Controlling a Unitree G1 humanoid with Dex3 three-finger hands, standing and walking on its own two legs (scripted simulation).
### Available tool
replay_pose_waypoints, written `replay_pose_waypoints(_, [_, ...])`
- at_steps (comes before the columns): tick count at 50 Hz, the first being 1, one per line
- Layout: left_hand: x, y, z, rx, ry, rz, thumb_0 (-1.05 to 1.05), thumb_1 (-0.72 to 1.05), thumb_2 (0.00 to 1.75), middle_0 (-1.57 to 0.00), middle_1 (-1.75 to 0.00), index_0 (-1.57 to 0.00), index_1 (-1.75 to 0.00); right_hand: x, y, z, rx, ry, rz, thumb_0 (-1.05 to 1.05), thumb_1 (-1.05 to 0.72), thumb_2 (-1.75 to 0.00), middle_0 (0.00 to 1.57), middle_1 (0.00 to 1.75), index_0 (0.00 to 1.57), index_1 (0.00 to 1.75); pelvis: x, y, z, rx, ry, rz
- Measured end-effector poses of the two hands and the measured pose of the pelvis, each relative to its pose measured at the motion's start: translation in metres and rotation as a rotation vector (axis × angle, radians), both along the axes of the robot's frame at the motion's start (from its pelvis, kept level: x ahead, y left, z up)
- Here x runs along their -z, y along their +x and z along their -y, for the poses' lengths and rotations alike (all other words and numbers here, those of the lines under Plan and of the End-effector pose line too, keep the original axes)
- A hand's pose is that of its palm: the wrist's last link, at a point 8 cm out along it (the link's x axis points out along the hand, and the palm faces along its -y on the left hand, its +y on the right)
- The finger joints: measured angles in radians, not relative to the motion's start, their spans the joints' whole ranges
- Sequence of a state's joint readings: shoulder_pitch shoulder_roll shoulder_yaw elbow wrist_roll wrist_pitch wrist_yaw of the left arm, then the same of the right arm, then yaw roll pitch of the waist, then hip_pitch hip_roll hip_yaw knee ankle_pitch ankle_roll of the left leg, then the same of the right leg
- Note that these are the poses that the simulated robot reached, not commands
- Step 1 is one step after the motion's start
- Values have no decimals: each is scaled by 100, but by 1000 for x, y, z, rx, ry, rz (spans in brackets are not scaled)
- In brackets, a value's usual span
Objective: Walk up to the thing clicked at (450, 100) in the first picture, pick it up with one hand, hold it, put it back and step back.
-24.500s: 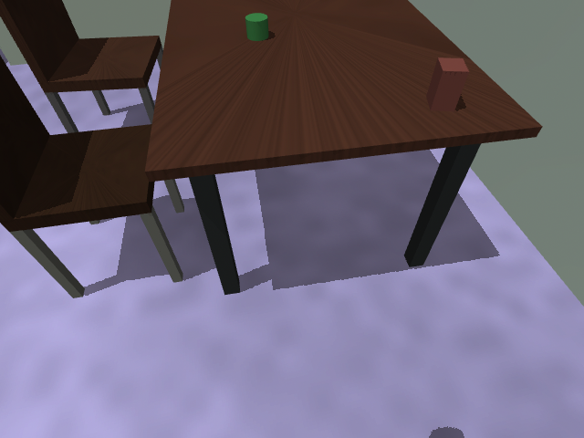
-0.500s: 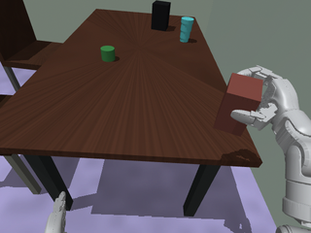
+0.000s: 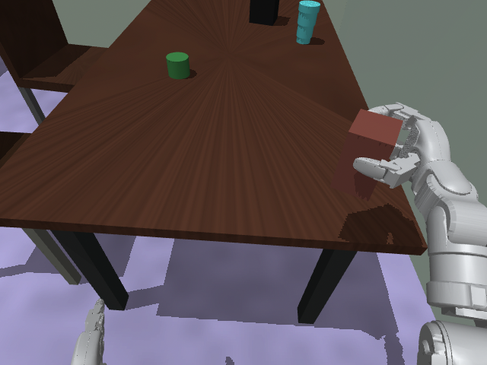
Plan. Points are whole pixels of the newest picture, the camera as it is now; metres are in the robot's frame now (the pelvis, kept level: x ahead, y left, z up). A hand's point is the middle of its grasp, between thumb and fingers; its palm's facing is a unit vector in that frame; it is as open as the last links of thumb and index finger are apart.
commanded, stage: crouch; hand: right
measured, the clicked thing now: (364, 155) +0.38 -0.15 +0.18
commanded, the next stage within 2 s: lower in 1.10 s
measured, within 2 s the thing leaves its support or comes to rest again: neither
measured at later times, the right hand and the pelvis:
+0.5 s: hand (354, 142) +0.46 -0.17 +0.15, palm faces +0.04 +1.00 +0.01, open 10.9 cm; pelvis +0.00 -0.01 +0.00, yaw +2 degrees
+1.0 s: hand (346, 142) +0.50 -0.17 +0.12, palm faces +0.04 +1.00 +0.01, open 10.8 cm; pelvis +0.00 -0.01 -0.01, yaw +3 degrees
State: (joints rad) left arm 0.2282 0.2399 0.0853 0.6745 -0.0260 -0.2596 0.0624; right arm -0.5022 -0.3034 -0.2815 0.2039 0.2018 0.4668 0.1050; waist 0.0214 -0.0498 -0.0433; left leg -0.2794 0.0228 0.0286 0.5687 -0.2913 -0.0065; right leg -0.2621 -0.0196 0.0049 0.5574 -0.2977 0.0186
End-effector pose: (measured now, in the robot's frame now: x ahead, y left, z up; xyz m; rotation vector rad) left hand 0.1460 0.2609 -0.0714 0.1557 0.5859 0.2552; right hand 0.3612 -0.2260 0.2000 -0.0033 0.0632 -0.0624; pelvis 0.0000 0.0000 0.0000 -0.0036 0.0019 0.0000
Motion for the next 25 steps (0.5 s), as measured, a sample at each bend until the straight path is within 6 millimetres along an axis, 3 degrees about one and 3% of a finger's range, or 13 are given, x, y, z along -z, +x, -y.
replay_pose_waypoints(9, [4, -15, 4, -14, 2, -34, -1, -54, 5, -4, -4, -4, -3, 28, 36, -4, -4, 8, -19, -3, 61, -108, 71, 115, 74, 115, 1, -3, 1, -18, 2, -41])
replay_pose_waypoints(15, [9, -23, 12, -21, -8, -70, -1, -54, 5, -5, -4, -4, -3, 37, 55, -2, 1, 6, -5, -3, 61, -109, 71, 116, 74, 116, 2, -4, 4, -26, 2, -66])
replay_pose_waypoints(25, [0, -25, 10, -40, 25, -83, -1, -54, 5, -5, -4, -5, -3, 53, 78, -2, -22, 14, -1, -3, 61, -108, 71, 116, 74, 116, 3, -2, 8, -39, 3, -108])
